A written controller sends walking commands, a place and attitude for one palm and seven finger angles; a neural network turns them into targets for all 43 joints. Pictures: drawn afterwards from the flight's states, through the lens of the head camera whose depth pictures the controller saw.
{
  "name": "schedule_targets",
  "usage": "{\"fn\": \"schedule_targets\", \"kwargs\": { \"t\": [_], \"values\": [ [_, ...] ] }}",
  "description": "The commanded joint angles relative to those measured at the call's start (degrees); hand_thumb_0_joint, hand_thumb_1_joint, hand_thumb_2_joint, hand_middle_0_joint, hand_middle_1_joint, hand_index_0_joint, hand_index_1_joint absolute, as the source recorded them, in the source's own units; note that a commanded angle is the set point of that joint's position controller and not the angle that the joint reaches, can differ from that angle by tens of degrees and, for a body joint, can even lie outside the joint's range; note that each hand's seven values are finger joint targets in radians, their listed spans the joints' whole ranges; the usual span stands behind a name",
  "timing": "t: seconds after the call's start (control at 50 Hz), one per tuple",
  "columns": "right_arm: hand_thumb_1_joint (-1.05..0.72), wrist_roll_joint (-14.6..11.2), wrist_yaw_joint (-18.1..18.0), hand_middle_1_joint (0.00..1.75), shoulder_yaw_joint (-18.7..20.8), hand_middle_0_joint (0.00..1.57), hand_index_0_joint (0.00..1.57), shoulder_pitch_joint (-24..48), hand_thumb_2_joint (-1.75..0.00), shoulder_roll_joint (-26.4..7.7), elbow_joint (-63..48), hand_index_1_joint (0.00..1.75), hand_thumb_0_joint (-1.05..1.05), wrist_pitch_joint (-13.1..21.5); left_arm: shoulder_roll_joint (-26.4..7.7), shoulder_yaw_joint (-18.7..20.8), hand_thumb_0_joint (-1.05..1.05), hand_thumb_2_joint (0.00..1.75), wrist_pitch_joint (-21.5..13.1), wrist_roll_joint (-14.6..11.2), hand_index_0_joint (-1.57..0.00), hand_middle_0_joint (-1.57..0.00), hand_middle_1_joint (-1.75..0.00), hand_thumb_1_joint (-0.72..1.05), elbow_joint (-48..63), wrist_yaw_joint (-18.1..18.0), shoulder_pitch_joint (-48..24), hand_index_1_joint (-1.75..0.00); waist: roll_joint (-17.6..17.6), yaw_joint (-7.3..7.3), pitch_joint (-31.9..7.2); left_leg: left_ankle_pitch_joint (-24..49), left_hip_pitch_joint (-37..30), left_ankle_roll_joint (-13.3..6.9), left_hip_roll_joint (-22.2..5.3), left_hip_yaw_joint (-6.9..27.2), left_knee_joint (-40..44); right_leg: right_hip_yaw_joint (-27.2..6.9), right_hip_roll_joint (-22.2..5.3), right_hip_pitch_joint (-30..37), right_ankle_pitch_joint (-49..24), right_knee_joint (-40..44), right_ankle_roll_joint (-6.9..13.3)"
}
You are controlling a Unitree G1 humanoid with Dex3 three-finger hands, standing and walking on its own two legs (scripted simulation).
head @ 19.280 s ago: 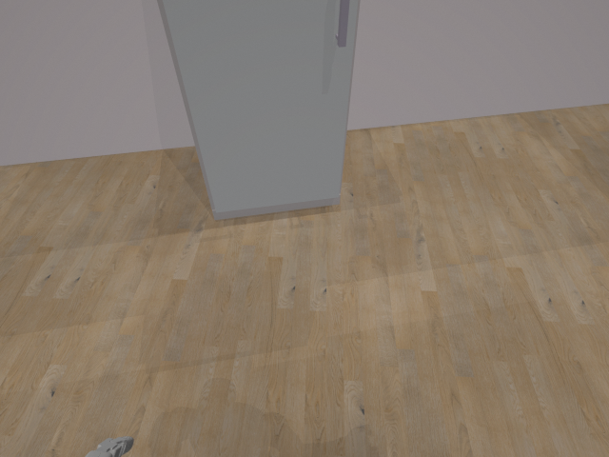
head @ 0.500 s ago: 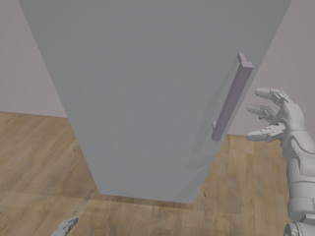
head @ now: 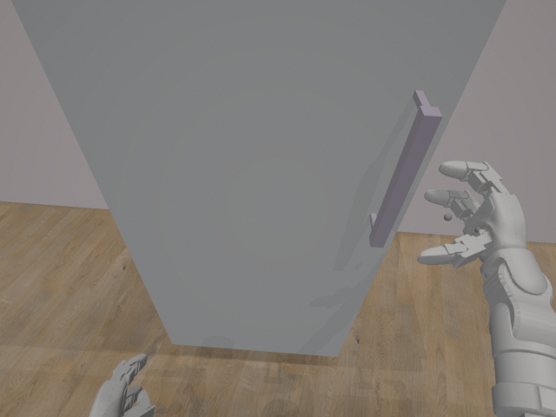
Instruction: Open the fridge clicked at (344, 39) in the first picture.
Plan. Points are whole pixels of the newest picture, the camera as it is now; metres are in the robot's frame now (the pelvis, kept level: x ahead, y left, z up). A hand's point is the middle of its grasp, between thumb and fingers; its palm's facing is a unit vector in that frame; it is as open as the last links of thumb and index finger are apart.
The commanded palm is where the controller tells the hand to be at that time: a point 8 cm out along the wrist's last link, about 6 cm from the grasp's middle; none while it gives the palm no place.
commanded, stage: feel for the door with the fingertips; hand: right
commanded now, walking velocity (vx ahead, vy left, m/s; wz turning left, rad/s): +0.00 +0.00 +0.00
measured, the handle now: (395, 178) +0.43 -0.14 +0.15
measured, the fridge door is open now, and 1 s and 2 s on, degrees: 0 0 0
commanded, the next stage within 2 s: slide the fingers in behind the handle in 0.74 s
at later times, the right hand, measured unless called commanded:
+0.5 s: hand (429, 200) +0.39 -0.18 +0.15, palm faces +0.05 +1.00 -0.01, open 14.0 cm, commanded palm +0.36 -0.23 +0.15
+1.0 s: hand (429, 197) +0.39 -0.18 +0.15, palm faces +0.03 +1.00 -0.01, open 13.7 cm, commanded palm +0.36 -0.22 +0.15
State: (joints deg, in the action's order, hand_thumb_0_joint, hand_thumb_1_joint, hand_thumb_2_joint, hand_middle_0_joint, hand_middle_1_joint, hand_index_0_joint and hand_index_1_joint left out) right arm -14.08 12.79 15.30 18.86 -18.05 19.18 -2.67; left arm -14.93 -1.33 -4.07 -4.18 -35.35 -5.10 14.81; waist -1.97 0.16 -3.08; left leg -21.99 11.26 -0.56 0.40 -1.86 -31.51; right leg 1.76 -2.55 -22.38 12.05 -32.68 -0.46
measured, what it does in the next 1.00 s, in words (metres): stands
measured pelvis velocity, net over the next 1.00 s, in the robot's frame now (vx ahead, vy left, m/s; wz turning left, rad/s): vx -0.01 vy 0.00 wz -0.01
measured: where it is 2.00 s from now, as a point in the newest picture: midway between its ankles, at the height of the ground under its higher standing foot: outside the picture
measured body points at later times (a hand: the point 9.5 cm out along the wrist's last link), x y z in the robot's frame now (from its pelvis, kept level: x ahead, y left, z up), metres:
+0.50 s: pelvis +0.00 +0.00 +0.00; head -0.01 +0.01 +0.45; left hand +0.13 +0.25 -0.10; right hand +0.38 -0.23 +0.16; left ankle -0.06 +0.11 -0.73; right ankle +0.05 -0.13 -0.73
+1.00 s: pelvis -0.01 +0.00 +0.00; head -0.01 +0.00 +0.45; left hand +0.12 +0.25 -0.11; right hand +0.38 -0.23 +0.16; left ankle -0.06 +0.11 -0.73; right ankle +0.05 -0.13 -0.73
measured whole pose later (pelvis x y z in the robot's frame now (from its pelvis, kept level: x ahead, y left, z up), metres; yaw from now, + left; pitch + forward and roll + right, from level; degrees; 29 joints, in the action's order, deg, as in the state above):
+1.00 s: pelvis -0.01 +0.00 +0.00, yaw -1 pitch +2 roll +1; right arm -11.6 8.2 11.3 30.5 -17.1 30.7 -2.3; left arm -14.3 -1.3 -2.4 -4.0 -38.0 -4.8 15.2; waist -2.1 0.9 -2.7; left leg -21.6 12.2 -0.4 0.3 -2.7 -31.8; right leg 0.8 -2.3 -23.7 11.4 -33.2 -0.3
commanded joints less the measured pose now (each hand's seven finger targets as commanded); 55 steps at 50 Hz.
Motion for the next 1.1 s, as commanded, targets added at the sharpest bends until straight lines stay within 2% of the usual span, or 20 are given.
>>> {"fn": "schedule_targets", "kwargs": {
  "t": [0.0,0.06,0.14,0.2,0.22,0.26,0.3,0.36,0.48,0.5,0.58,0.6,0.68,0.7,0.78,0.82,0.84,0.98,1.0,1.08],
  "values": [
    [0.5,-0.12,-1.79,1.2,1.17,0.3,0.3,26.78,-0.3,-11.25,-13.67,1.2,0.0,5.68,-7.01,2.31,0.0,0.9,-3.1,0.39,-0.2,-0.2,-0.3,0.9,6.45,-0.17,-4.34,-0.3,-0.61,1.85,-13.38,20.78,8.84,0.24,1.82,-0.37,4.89,-1.44,1.76,19.42,-10.97,0.58,3.01],
    [0.5,0.69,-1.95,1.2,-1.71,0.3,0.3,28.06,-0.3,-8.62,-7.93,1.2,0.0,0.85,-7.01,1.9,0.0,0.9,-2.25,0.07,-0.2,-0.2,-0.3,0.9,6.15,-0.54,-5.36,-0.3,-0.89,1.77,-8.82,15.98,10.96,0.26,1.42,-0.27,6.22,-1.85,2.09,16.6,-5.69,1.95,2.7],
    [0.5,0.63,-2.76,1.2,-1.12,0.3,0.3,28.58,-0.3,-8.81,-8.88,1.2,0.0,-2.03,-7.04,1.96,0.0,0.9,-1.43,0.17,-0.2,-0.2,-0.3,0.9,7.09,-0.62,-5.81,-0.3,1.07,0.96,-12.65,17.87,8.29,0.23,1.12,-0.3,6.12,-1.89,2.18,17.21,-7.49,2.08,2.85],
    [0.5,-0.08,-4.16,1.2,1.73,0.3,0.3,26.07,-0.3,-10.36,-11.27,1.2,0.0,-0.36,-6.86,2.05,0.0,0.9,-1.5,0.58,-0.2,-0.2,-0.3,0.9,7.66,-0.29,-5.81,-0.3,3.07,-0.27,-16.14,20.88,5.18,0.13,1.34,-0.47,5.41,-1.68,2.02,17.93,-10.52,1.79,2.91],
    [0.5,-0.05,-4.67,1.2,1.57,0.3,0.3,27.04,-0.3,-9.83,-12.69,1.2,0.0,0.5,-6.5,1.94,0.0,0.9,-1.55,0.65,-0.2,-0.2,-0.3,0.9,7.88,-0.21,-6.23,-0.3,1.47,-0.29,-16.7,22.1,4.7,0.14,1.16,-0.12,5.16,-1.44,2.15,18.16,-11.24,1.86,2.93],
    [0.5,0.38,-5.51,1.2,0.92,0.3,0.3,28.12,-0.3,-8.9,-12.22,1.2,0.0,1.76,-6.24,1.89,0.0,0.9,-1.65,0.75,-0.2,-0.2,-0.3,0.9,7.32,0.04,-5.83,-0.3,2.16,0.37,-14.85,21.53,5.89,0.25,1.45,-0.23,5.29,-1.33,2.04,18.08,-10.66,1.82,2.86],
    [0.5,1.16,-6.16,1.2,2.64,0.3,0.3,27.78,-0.3,-11.59,-9.03,1.2,0.0,2.21,-6.85,2.01,0.0,0.9,-1.1,0.98,-0.2,-0.2,-0.3,0.9,6.53,-0.04,-5.01,-0.3,4.61,0.65,-12.73,20.04,6.15,0.55,1.42,0.0,5.79,-1.18,1.8,16.2,-9.02,1.9,3.1],
    [0.5,1.9,-5.87,1.2,3.34,0.3,0.3,29.27,-0.3,-12.72,-6.33,1.2,0.0,1.58,-6.66,1.87,0.0,0.9,-0.25,0.84,-0.2,-0.2,-0.3,0.9,6.29,-0.21,-5.25,-0.3,2.2,0.53,-11.53,19.88,6.22,0.55,1.09,0.75,6.09,-0.72,2.15,15.18,-7.91,2.38,3.01],
    [0.5,0.8,-3.19,1.2,0.69,0.3,0.3,30.47,-0.3,-10.34,-7.48,1.2,0.0,1.87,-6.7,2.28,0.0,0.9,-0.05,0.4,-0.2,-0.2,-0.3,0.9,6.63,-0.28,-4.71,-0.3,-1.2,1.1,-13.93,22.7,5.99,0.22,1.33,0.43,5.74,-0.8,2.25,17.46,-10.55,1.65,2.97],
    [0.5,0.36,-2.85,1.2,0.56,0.3,0.3,29.66,-0.3,-10.27,-6.9,1.2,0.0,2.16,-7.03,2.51,0.0,0.9,-0.19,0.43,-0.2,-0.2,-0.3,0.9,6.53,-0.38,-4.25,-0.3,1.89,1.54,-13.75,23.53,5.62,0.51,1.44,0.32,5.81,-0.6,2.06,17.1,-10.84,1.26,3.29],
    [0.5,0.09,-2.33,1.2,0.59,0.3,0.3,32.24,-0.3,-10.36,-6.2,1.2,0.0,2.56,-7.13,2.74,0.0,0.9,-0.52,0.29,-0.2,-0.2,-0.3,0.9,5.83,-0.54,-3.84,-0.3,0.63,1.68,-13.89,22.86,7.11,0.41,1.5,0.34,5.53,-0.99,2.21,17.59,-10.63,1.29,3.12],
    [0.5,0.13,-2.59,1.2,1.06,0.3,0.3,31.97,-0.3,-11.1,-5.79,1.2,0.0,2.79,-7.46,2.87,0.0,0.9,-0.55,0.41,-0.2,-0.2,-0.3,0.9,5.69,-0.51,-3.29,-0.3,2.77,1.9,-13.81,23.3,6.71,0.56,1.51,0.18,5.57,-0.99,2.08,17.23,-11.01,1.06,3.33],
    [0.5,0.93,-3.48,1.2,-0.39,0.3,0.3,33.87,-0.3,-9.41,-5.04,1.2,0.0,2.78,-7.16,2.77,0.0,0.9,-0.65,0.37,-0.2,-0.2,-0.3,0.9,5.47,-0.17,-3.29,-0.3,-0.39,1.7,-13.81,21.24,8.22,0.22,1.5,0.03,5.38,-1.35,2.26,17.81,-10.32,1.34,3.03],
    [0.5,1.11,-3.9,1.2,-0.19,0.3,0.3,34.53,-0.3,-10.23,-4.34,1.2,0.0,2.99,-7.49,2.91,0.0,0.9,-0.58,0.44,-0.2,-0.2,-0.3,0.9,5.1,-0.26,-2.83,-0.3,1.68,2.49,-13.56,21.06,8.19,0.46,1.5,0.1,5.65,-1.28,2.07,17.71,-10.18,0.92,3.33],
    [0.5,1.56,-4.33,1.2,-2.1,0.3,0.3,38.06,-0.3,-8.14,-3.54,1.2,0.0,3.24,-7.2,2.77,0.0,0.9,-0.73,0.37,-0.2,-0.2,-0.3,0.9,4.89,-0.17,-2.96,-0.3,-0.65,2.78,-13.12,18.19,10.3,0.14,1.61,-0.04,5.79,-1.85,2.03,18.34,-8.61,1.25,2.97],
    [0.5,1.74,-4.7,1.2,-0.34,0.3,0.3,40.03,-0.3,-10.93,-1.24,1.2,0.0,3.36,-7.63,2.74,0.0,0.9,-0.55,0.52,-0.2,-0.2,-0.3,0.9,4.23,-0.44,-2.59,-0.3,1.9,3.13,-12.73,17.27,10.21,0.38,1.48,0.18,6.07,-1.95,1.97,17.02,-7.32,1.21,3.25],
    [0.5,2.02,-4.58,1.2,-1.61,0.3,0.3,41.37,-0.3,-9.83,-0.91,1.2,0.0,3.64,-7.49,2.61,0.0,0.9,-0.46,0.52,-0.2,-0.2,-0.3,0.9,4.21,-0.47,-2.59,-0.3,1.56,3.41,-12.42,17.03,10.42,0.28,1.49,0.15,5.92,-2.03,2.06,16.98,-7.16,1.29,3.15],
    [0.5,1.81,-4.41,1.2,-5.79,0.3,0.3,38.0,-0.3,-4.2,-2.69,1.2,0.0,4.73,-6.86,2.53,0.0,0.9,-1.23,0.27,-0.2,-0.2,-0.3,0.9,5.43,0.39,-3.39,-0.3,-1.82,2.55,-14.31,14.19,11.7,-0.26,1.83,-0.8,5.59,-2.83,1.65,20.1,-6.74,1.67,2.52],
    [0.5,1.62,-4.66,1.2,-5.46,0.3,0.3,36.89,-0.3,-4.45,-3.15,1.2,0.0,5.16,-7.07,2.7,0.0,0.9,-1.47,0.41,-0.2,-0.2,-0.3,0.9,5.49,0.47,-3.04,-0.3,0.63,2.64,-14.64,14.73,10.68,-0.14,1.92,-0.92,5.8,-2.9,1.56,19.65,-7.15,1.49,2.86],
    [0.5,1.61,-5.89,1.2,-2.77,0.3,0.3,32.85,-0.3,-5.89,-4.88,1.2,0.0,4.64,-6.81,2.41,0.0,0.9,-1.48,0.56,-0.2,-0.2,-0.3,0.9,6.21,0.74,-4.12,-0.3,1.1,0.61,-15.01,15.68,8.9,-0.29,1.92,-1.06,5.3,-2.7,1.52,19.17,-7.81,2.45,2.52]
  ]
}}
